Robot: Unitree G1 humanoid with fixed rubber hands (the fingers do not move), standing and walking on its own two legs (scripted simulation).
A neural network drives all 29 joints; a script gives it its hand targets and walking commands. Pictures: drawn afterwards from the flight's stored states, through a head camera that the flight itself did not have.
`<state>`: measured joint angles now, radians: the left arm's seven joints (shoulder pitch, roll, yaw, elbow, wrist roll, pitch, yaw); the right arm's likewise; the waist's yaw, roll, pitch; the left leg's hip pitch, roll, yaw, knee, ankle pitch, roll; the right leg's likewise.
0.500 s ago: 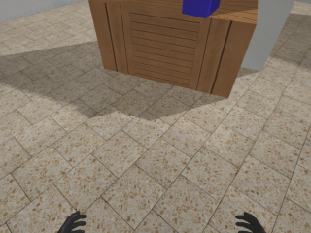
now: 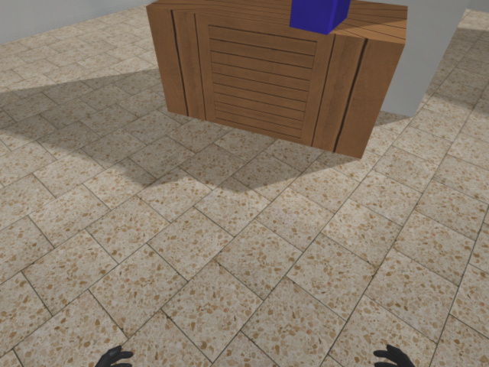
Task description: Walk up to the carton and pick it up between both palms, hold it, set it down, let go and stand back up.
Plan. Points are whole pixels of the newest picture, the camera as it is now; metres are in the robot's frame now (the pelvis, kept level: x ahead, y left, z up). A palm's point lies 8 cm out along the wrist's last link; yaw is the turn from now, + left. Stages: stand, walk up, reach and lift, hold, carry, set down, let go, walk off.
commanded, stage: stand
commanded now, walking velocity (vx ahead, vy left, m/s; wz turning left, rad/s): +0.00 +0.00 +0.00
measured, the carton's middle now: (321, 3) +1.72 -0.35 +0.02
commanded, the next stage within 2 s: walk up in 0.84 s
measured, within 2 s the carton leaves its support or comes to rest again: neither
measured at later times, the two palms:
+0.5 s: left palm out of the picture +0.11 +0.25 -0.09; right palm out of the picture +0.12 -0.25 -0.08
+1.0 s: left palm out of the picture +0.11 +0.25 -0.09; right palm out of the picture +0.12 -0.25 -0.08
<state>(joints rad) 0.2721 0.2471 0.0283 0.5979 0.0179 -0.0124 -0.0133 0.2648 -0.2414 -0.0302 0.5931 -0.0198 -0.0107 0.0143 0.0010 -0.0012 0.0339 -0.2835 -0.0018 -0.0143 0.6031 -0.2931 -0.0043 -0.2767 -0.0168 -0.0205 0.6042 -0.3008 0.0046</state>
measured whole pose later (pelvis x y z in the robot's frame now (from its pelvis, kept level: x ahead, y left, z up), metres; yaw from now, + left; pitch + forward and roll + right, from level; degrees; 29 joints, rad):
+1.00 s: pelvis +0.00 +0.00 +0.00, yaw +1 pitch -2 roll +0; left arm 0.29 0.27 0.01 0.63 0.01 0.00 -0.01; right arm 0.29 -0.26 -0.02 0.62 -0.02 -0.01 0.01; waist 0.00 0.00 0.02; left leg -0.27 -0.01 -0.03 0.57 -0.28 -0.01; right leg -0.25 -0.02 -0.04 0.57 -0.29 0.00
